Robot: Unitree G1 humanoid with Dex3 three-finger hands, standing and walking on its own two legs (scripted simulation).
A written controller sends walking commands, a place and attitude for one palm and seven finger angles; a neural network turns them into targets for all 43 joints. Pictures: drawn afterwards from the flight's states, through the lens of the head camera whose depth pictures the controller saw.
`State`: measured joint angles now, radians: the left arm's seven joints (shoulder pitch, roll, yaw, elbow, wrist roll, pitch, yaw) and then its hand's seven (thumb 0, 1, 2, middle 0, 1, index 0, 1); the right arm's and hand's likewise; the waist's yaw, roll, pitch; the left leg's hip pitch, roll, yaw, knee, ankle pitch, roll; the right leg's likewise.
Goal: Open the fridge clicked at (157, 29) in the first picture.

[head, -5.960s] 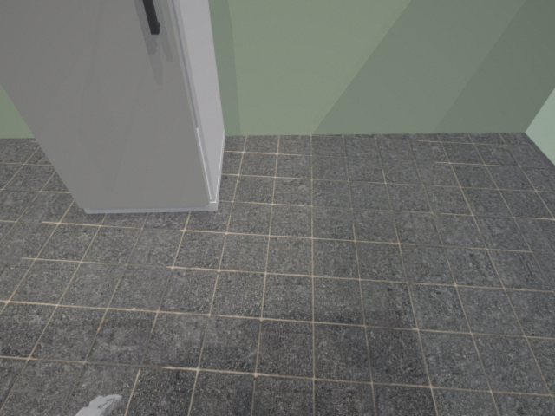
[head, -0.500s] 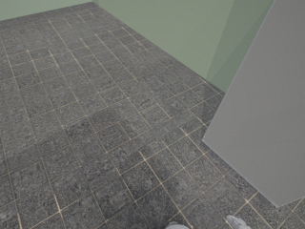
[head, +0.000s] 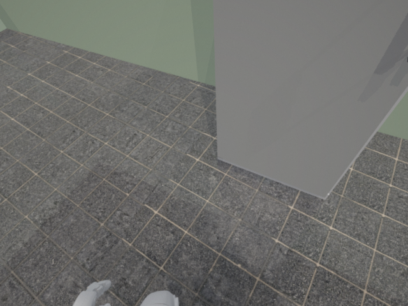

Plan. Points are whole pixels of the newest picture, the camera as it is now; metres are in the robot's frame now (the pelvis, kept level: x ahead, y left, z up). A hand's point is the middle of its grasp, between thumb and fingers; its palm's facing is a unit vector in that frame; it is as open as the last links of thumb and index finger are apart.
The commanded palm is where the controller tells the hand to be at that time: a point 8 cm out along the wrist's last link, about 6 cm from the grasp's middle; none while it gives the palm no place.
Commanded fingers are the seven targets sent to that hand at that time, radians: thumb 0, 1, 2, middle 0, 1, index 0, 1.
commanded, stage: turn to face it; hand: right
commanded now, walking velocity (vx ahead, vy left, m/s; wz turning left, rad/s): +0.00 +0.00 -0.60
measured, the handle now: out of the picture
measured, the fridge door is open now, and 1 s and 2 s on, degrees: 0 0 0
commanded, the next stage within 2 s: take the last steps up to it in 0.56 s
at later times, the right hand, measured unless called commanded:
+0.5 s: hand out of the picture +0.06 -0.19 -0.13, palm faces +0.23 +0.93 -0.29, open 7.4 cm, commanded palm none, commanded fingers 0.00 -0.90 -0.90 0.20 0.30 0.20 0.30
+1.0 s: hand out of the picture -0.13 -0.21 -0.17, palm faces +0.40 +0.90 -0.19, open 7.4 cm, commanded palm none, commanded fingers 0.00 -0.90 -0.90 0.20 0.30 0.20 0.30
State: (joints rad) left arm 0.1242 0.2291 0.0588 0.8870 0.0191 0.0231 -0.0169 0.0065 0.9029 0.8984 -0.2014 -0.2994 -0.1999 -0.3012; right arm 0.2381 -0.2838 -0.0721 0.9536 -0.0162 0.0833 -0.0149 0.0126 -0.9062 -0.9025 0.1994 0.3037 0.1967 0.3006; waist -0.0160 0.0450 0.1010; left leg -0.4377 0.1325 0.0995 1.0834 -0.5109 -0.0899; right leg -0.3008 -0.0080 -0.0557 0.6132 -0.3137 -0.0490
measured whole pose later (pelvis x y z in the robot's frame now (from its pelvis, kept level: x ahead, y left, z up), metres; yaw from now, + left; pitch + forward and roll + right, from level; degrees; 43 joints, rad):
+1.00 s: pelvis -0.03 -0.03 +0.01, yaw -22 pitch -2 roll +2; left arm 0.27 0.16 0.03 1.00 0.03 -0.03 0.01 0.01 0.91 0.90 -0.20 -0.30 -0.20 -0.30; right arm 0.34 -0.24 -0.05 1.08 -0.03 0.04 0.01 0.01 -0.91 -0.90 0.20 0.30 0.19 0.30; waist -0.01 0.03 0.02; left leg -0.44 0.09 0.09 1.04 -0.37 -0.03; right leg -0.09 -0.01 -0.07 0.43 -0.31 -0.04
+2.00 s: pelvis +0.24 -0.13 +0.01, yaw -21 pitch -3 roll +1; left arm 0.15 0.13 0.04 1.02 0.01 -0.06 0.03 -0.02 0.94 0.90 -0.20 -0.30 -0.20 -0.30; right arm 0.38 -0.13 -0.02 1.17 -0.02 -0.01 -0.01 0.01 -0.91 -0.90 0.20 0.30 0.20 0.30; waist -0.04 0.03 0.06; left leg -0.32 0.06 0.10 0.98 -0.49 0.00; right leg -0.25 -0.04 -0.18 0.53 -0.24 -0.06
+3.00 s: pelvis +0.24 -0.07 +0.01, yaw -20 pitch -2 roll +0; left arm 0.34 0.11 0.02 1.15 0.02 0.01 0.03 0.00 0.90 0.90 -0.20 -0.30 -0.20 -0.30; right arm 0.31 -0.12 -0.02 1.14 -0.01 0.02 -0.03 0.01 -0.91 -0.90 0.20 0.30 0.20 0.30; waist 0.00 0.00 0.04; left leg -0.24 0.01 0.10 0.42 -0.16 0.03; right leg -0.20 -0.06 -0.08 0.43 -0.20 0.02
